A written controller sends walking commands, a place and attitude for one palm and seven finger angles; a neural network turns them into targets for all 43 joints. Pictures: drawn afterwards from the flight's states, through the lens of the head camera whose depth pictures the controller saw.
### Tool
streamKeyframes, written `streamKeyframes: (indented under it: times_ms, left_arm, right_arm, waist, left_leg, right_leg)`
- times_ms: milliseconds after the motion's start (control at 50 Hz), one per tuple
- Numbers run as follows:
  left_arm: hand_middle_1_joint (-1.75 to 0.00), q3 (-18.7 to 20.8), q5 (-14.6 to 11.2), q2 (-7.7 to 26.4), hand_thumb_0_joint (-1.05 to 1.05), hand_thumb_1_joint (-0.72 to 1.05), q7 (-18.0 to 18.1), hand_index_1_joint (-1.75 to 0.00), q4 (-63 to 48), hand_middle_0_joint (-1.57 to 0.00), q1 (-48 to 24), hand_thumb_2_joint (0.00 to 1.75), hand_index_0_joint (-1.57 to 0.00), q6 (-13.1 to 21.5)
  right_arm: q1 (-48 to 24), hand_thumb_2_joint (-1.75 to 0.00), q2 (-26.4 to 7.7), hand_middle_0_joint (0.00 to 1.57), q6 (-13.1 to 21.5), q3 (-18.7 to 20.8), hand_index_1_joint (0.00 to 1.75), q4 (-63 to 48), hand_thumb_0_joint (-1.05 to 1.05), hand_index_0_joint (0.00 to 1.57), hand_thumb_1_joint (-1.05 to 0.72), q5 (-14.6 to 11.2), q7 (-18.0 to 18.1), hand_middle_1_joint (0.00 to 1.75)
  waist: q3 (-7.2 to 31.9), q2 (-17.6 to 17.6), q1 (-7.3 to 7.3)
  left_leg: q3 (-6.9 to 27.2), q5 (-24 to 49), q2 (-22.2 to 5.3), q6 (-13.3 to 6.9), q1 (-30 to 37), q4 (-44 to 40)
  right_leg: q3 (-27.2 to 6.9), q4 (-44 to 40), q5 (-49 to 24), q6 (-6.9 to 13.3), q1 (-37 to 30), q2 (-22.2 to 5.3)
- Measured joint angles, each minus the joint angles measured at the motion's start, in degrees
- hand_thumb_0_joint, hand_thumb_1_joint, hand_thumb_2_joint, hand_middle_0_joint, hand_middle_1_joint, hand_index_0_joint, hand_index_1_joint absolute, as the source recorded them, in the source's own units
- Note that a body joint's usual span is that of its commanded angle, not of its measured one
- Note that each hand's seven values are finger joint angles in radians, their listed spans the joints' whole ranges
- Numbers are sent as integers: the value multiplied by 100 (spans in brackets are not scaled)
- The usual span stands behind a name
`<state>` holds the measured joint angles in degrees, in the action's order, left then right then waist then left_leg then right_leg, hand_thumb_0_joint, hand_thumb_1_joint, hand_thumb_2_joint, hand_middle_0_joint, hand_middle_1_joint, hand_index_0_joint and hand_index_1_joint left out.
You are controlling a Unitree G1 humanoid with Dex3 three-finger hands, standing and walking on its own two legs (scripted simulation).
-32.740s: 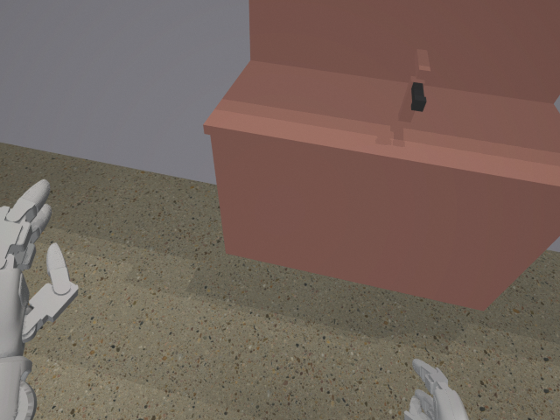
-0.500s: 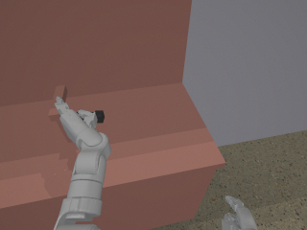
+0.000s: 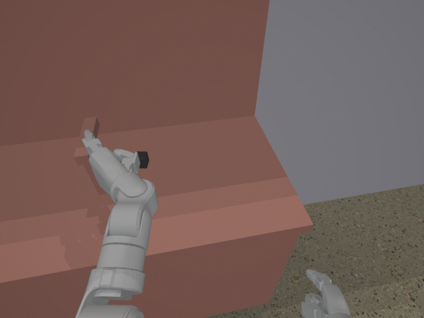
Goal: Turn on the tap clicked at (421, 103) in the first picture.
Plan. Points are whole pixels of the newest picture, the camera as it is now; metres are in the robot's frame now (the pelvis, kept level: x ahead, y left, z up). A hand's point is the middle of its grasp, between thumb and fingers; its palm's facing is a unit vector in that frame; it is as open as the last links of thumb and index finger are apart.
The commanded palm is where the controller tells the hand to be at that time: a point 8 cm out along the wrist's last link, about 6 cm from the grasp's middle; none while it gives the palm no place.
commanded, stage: draw the hand back beside the body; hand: left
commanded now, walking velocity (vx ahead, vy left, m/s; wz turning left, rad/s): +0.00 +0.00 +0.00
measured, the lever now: (141, 159) +0.43 +0.22 +0.06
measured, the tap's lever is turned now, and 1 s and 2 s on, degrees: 78 78 78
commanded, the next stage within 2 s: step back with the hand held close in 1.48 s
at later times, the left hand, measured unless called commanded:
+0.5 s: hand (117, 189) +0.27 +0.20 +0.15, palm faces +0.26 -0.93 -0.25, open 7.7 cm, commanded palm +0.24 +0.24 +0.15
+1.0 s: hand (79, 207) +0.23 +0.24 +0.15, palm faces +0.33 -0.90 -0.29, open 7.5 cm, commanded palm +0.19 +0.28 +0.16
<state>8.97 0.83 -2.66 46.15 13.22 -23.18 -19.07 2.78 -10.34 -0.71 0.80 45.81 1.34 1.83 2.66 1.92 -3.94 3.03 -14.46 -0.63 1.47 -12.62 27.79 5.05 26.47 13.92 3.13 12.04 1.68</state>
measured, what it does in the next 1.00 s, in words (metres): stands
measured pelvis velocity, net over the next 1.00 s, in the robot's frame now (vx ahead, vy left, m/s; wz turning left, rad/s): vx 0.00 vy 0.02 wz -0.03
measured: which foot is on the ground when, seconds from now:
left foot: down 0.00-1.00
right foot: down 0.00-1.00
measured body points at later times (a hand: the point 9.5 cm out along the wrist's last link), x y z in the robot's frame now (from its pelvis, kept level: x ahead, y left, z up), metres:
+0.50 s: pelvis -0.01 +0.00 +0.01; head -0.02 -0.02 +0.45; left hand +0.25 +0.25 +0.16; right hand +0.17 -0.24 -0.09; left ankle +0.00 +0.14 -0.74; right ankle +0.01 -0.08 -0.74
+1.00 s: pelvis +0.00 +0.02 +0.01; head -0.02 +0.00 +0.46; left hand +0.20 +0.29 +0.17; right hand +0.20 -0.21 -0.07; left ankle +0.00 +0.14 -0.74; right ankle +0.01 -0.08 -0.74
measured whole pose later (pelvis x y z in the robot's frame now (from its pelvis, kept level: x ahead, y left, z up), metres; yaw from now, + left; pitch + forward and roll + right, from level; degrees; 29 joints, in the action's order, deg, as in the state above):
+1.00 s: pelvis +0.00 +0.02 +0.01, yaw -2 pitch -6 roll -1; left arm 11.1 -4.1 18.0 5.8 -16.2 17.2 4.5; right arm 8.2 -12.9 3.0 -1.4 37.2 -0.1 3.6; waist -2.5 3.0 -4.1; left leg 1.1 -12.6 -0.4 0.1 -3.5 22.3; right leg 3.1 19.8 10.9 2.0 3.0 1.6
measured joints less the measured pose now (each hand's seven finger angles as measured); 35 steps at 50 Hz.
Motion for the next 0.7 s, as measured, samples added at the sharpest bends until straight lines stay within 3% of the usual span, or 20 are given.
streamKeyframes:
  times_ms: [40,100,140,180,240,320,400,500,600,700]
  left_arm:
    - [-15,-80,81,50,2,90,-134,-15,-77,-15,26,90,-15,30]
    - [-15,-380,87,366,2,90,-1147,-15,-600,-14,436,90,-15,229]
    - [-15,-517,-77,617,2,90,-1893,-16,-897,-15,737,90,-15,371]
    - [-15,-488,-403,806,2,90,-2434,-16,-1077,-15,985,90,-15,374]
    - [-16,-282,-694,1015,2,90,-2769,-17,-1276,-16,1363,90,-16,284]
    - [-17,-147,-689,1681,2,90,-3477,-18,-1455,-16,2245,90,-16,972]
    - [-18,-218,-589,2015,2,90,-3757,-19,-1798,-16,2783,90,-17,1583]
    - [-20,-356,-501,1978,2,90,-3872,-20,-1930,-17,2787,90,-17,2140]
    - [-21,-349,-472,1914,2,90,-3999,-22,-1983,-17,2932,90,-17,2391]
    - [-23,-181,-485,1976,2,89,-4097,-23,-2218,-18,3307,90,-18,2407]
  right_arm:
    - [3,-89,-5,20,0,-11,29,-27,1,20,-91,-1,10,30]
    - [77,-89,-4,20,-136,-71,30,-271,1,21,-91,-84,151,30]
    - [167,-89,-24,20,-219,-122,30,-440,1,21,-91,-165,272,30]
    - [253,-89,-58,20,-289,-173,30,-548,1,21,-91,-248,387,30]
    - [348,-89,-100,20,-332,-215,30,-640,1,21,-91,-299,444,30]
    - [556,-89,-181,20,-157,-199,29,-868,1,20,-91,-281,292,30]
    - [787,-90,-361,20,161,-124,29,-897,1,20,-91,-261,255,30]
    - [744,-90,-428,20,325,-118,29,-703,1,20,-91,-244,248,30]
    - [545,-90,-279,20,341,-192,29,-750,1,20,-91,-214,213,30]
    - [496,-89,-150,20,336,-251,30,-932,1,20,-91,-189,175,30]
  waist:
    - [-25,-18,8]
    - [-102,-30,76]
    - [-141,-8,129]
    - [-153,24,173]
    - [-163,28,249]
    - [-272,21,344]
    - [-459,113,210]
    - [-593,146,62]
    - [-564,127,134]
    - [-512,129,184]
  left_leg:
    - [-12,4,9,0,-14,8]
    - [-92,13,16,-22,100,-47]
    - [-152,15,3,-31,224,-104]
    - [-209,20,-29,-33,356,-175]
    - [-271,48,-70,-28,511,-286]
    - [-315,84,-104,-11,682,-398]
    - [-264,130,-99,-21,810,-471]
    - [-184,236,-50,-59,875,-581]
    - [-220,293,-39,-71,903,-674]
    - [-270,267,-51,-75,930,-678]
  right_leg:
    - [-11,50,11,4,38,-11]
    - [-89,114,38,7,7,-21]
    - [-148,95,34,3,-79,-7]
    - [-206,9,-1,0,-195,28]
    - [-267,-118,-66,4,-333,71]
    - [-311,-220,-112,25,-484,107]
    - [-265,-400,-195,10,-683,104]
    - [-187,-564,-297,-18,-804,58]
    - [-223,-639,-356,-33,-811,47]
    - [-274,-674,-366,-43,-836,60]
